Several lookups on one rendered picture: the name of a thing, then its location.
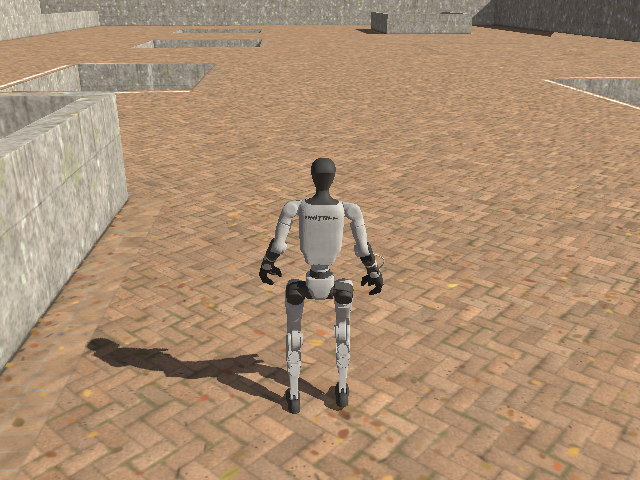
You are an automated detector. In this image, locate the right robot hand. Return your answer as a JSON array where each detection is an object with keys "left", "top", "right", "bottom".
[{"left": 361, "top": 272, "right": 384, "bottom": 295}]

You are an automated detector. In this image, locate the robot left forearm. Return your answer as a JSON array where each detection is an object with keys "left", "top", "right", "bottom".
[{"left": 261, "top": 238, "right": 280, "bottom": 270}]

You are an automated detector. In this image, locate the robot right upper arm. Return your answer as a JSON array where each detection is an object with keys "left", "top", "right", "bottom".
[{"left": 343, "top": 202, "right": 370, "bottom": 257}]

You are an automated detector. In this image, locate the robot left shin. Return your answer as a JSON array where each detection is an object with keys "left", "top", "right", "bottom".
[{"left": 286, "top": 332, "right": 301, "bottom": 400}]

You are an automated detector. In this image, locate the robot head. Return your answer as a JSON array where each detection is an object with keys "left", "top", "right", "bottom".
[{"left": 305, "top": 158, "right": 339, "bottom": 205}]

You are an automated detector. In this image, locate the robot right forearm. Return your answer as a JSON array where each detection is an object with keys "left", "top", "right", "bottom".
[{"left": 360, "top": 242, "right": 380, "bottom": 278}]

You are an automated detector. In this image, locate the robot left upper arm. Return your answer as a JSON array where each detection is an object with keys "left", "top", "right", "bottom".
[{"left": 270, "top": 200, "right": 302, "bottom": 254}]

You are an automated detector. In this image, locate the left robot hand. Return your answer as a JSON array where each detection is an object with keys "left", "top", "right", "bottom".
[{"left": 259, "top": 265, "right": 282, "bottom": 285}]

